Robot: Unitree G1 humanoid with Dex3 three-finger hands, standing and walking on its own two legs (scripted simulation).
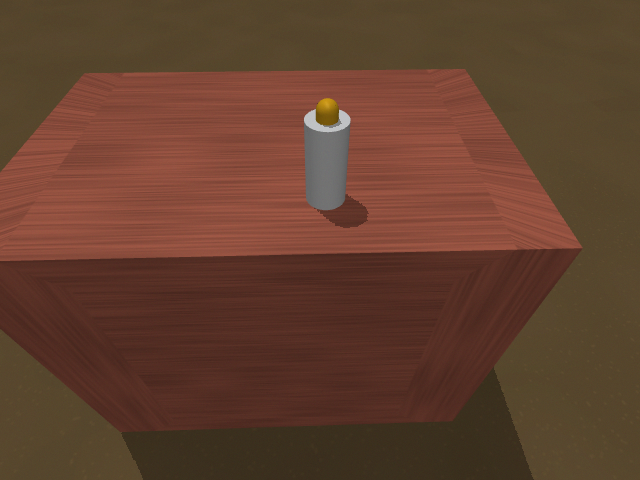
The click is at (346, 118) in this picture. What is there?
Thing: necked bottle
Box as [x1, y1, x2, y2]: [304, 98, 350, 209]
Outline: 329,98 322,99 317,104 316,108 308,112 304,117 306,199 312,206 319,209 331,209 339,206 344,200 350,120 349,116 343,111 339,110 337,104
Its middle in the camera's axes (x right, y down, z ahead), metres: +0.01 -0.14 +0.62
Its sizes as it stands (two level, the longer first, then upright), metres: 0.069 0.069 0.183
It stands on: a support 0.80 m high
